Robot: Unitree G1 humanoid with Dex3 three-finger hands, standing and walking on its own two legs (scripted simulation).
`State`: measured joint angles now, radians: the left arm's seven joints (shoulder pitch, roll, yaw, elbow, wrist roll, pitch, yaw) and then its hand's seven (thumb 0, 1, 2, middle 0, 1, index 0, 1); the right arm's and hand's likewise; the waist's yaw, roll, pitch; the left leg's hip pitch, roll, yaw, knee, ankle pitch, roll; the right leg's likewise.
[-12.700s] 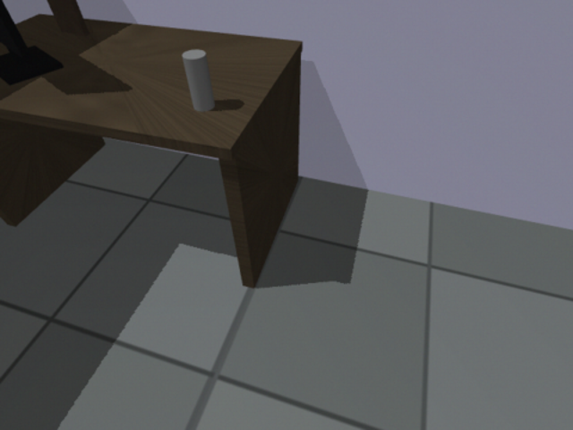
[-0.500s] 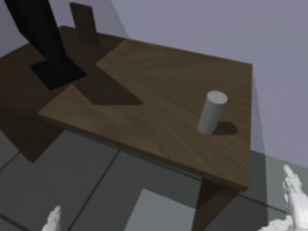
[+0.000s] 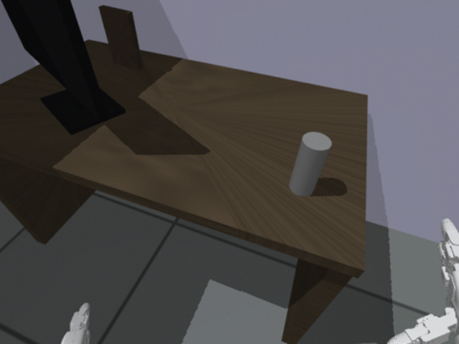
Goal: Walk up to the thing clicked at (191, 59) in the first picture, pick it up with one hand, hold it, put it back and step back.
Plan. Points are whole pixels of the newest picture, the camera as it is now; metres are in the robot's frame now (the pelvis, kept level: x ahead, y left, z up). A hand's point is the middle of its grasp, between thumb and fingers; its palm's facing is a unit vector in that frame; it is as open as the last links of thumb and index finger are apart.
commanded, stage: rise first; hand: right
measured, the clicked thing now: (308, 165) +0.50 -0.20 +0.02
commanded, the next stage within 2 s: go down in 0.30 s
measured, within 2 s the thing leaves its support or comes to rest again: neither
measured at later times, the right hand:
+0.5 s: hand (430, 284) +0.19 -0.27 +0.09, palm faces +0.38 +0.82 -0.43, open 17.4 cm
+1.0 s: hand (430, 215) +0.29 -0.33 +0.11, palm faces +0.23 +0.96 -0.14, open 17.6 cm
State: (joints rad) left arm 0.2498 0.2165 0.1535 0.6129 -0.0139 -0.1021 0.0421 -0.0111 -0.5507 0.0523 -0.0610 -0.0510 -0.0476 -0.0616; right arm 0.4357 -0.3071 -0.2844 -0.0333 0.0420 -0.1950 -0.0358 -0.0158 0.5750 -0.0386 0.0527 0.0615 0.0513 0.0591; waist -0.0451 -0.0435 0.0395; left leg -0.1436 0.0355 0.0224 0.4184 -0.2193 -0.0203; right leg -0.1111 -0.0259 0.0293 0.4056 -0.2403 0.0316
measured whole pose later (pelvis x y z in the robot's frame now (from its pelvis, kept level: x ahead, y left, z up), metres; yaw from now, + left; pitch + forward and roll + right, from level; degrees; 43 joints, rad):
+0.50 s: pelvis +0.00 +0.00 +0.00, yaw +0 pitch -3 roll +0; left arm 0.23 0.22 0.17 0.66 0.00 -0.12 0.04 -0.01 -0.54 0.06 -0.06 -0.06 -0.05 -0.06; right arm 0.43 -0.31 -0.35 -0.07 0.03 -0.27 -0.02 -0.02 0.53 -0.05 0.06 0.06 0.05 0.06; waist -0.05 -0.05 0.03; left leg -0.16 0.03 0.03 0.43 -0.22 -0.02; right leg -0.12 -0.03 0.03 0.41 -0.24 0.04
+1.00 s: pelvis -0.01 +0.00 +0.00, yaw +0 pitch +1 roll +0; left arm 0.19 0.22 0.04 0.68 -0.02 -0.15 0.13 -0.01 -0.52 0.03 -0.06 -0.05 -0.05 -0.05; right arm -0.14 -0.52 -0.52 0.55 0.24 -0.20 0.38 -0.02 0.58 -0.03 0.05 0.06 0.05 0.05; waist 0.02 -0.01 -0.02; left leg -0.25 0.03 0.02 0.46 -0.22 -0.02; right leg -0.23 -0.03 0.03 0.47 -0.25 0.03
